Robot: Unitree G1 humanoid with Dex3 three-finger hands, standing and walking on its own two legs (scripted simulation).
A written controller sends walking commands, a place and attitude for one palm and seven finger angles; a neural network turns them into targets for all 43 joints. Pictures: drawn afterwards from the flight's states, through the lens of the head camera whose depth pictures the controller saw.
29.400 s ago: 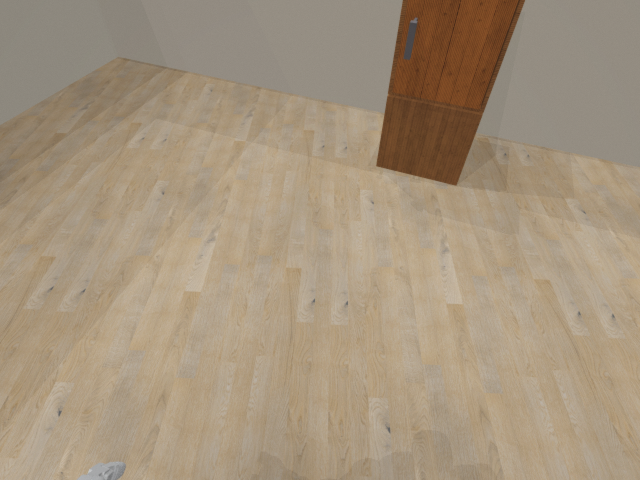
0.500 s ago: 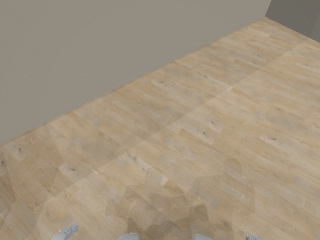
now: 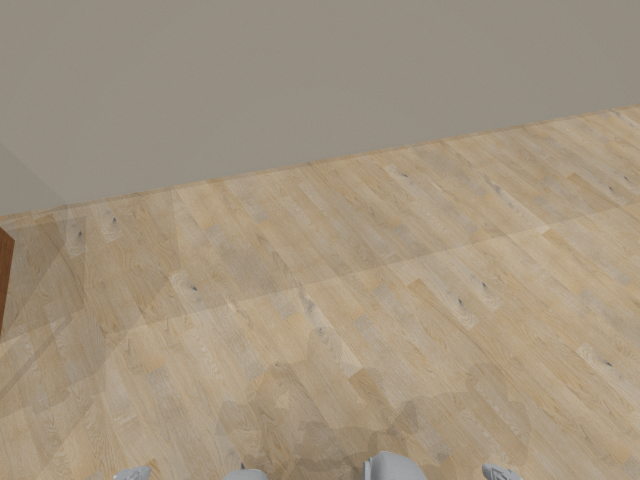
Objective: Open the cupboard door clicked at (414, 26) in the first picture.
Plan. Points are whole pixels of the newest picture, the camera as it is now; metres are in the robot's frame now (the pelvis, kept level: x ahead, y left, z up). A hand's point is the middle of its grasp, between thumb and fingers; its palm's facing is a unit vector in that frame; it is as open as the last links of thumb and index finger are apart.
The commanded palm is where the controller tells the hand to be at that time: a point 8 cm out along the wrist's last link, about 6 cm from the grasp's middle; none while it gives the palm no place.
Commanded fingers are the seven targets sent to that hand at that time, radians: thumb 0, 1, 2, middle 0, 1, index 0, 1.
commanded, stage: turn to face it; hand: left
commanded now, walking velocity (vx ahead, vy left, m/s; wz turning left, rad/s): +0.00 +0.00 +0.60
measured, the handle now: out of the picture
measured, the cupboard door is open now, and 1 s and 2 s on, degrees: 49 49 49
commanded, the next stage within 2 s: take the last steps up to it in 1.86 s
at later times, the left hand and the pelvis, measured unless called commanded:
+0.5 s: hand out of the picture +0.02 +0.16 -0.16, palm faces +0.32 -0.92 -0.23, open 7.4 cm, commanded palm none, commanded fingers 0.00 0.90 0.90 -0.20 -0.30 -0.20 -0.30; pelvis +0.01 -0.04 +0.01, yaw +19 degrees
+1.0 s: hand out of the picture +0.02 +0.17 -0.14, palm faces +0.54 -0.78 -0.30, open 7.4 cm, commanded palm none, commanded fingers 0.00 0.90 0.90 -0.20 -0.30 -0.20 -0.30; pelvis +0.04 -0.07 +0.00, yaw +36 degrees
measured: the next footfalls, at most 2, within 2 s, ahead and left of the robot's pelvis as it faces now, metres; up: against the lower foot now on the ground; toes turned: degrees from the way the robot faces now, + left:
right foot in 0.18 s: +0.06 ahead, -0.16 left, +0.00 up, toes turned +4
left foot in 0.54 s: +0.01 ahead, +0.08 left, +0.00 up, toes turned +26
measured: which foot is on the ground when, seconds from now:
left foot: down 0.00-0.18, up 0.20-0.52, down 0.54-0.94, up 0.96-1.00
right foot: up 0.00-0.16, down 0.18-0.54, up 0.56-0.92, down 0.94-1.00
